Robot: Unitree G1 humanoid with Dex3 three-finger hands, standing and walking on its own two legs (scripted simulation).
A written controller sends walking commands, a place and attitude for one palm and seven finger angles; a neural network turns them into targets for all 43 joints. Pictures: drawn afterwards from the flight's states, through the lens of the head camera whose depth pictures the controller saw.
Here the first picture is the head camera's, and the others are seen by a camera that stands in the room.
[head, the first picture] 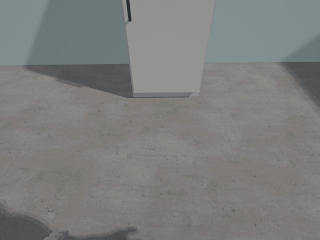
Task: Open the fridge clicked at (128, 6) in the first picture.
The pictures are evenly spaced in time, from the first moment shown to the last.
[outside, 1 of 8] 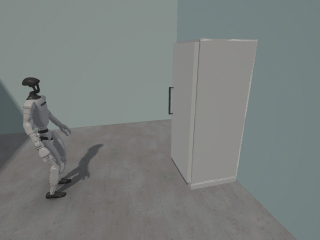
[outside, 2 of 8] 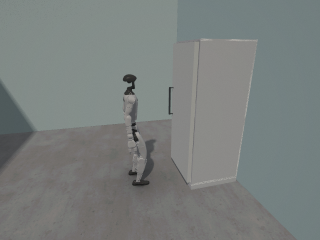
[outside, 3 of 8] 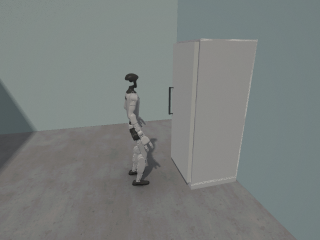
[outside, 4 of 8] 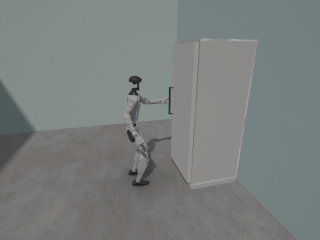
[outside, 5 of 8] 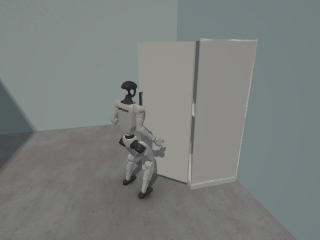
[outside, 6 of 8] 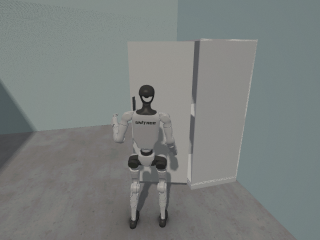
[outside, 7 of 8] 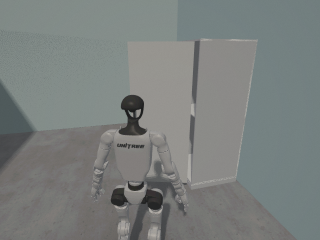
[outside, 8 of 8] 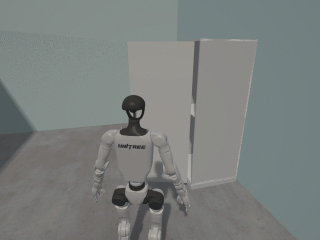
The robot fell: no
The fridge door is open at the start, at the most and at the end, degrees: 0 81 72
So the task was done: yes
